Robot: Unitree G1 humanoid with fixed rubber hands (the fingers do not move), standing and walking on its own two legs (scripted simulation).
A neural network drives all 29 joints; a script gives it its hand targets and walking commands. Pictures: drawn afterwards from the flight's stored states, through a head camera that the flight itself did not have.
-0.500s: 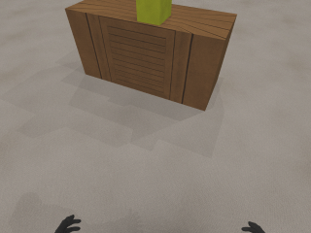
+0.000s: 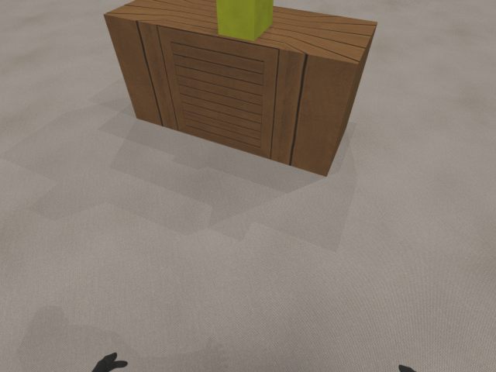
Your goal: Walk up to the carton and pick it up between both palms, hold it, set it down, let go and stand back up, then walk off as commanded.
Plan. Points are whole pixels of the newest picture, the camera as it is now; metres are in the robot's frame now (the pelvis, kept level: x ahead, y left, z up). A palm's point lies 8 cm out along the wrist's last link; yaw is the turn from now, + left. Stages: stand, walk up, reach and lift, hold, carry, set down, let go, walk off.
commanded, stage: stand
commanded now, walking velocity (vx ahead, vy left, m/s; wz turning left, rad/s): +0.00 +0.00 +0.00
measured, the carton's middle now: (246, 3) +1.63 -0.01 +0.01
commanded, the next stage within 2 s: walk up in 1.54 s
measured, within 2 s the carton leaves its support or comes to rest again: neither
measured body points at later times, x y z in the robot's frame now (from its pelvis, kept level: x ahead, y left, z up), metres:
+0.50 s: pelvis +0.01 +0.00 +0.00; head +0.01 +0.00 +0.45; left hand +0.12 +0.26 -0.11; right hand +0.11 -0.28 -0.12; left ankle +0.02 +0.13 -0.73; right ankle +0.02 -0.11 -0.73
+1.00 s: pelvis +0.01 +0.00 +0.01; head +0.02 +0.00 +0.46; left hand +0.12 +0.26 -0.11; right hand +0.11 -0.28 -0.12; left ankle +0.02 +0.13 -0.73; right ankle +0.02 -0.11 -0.73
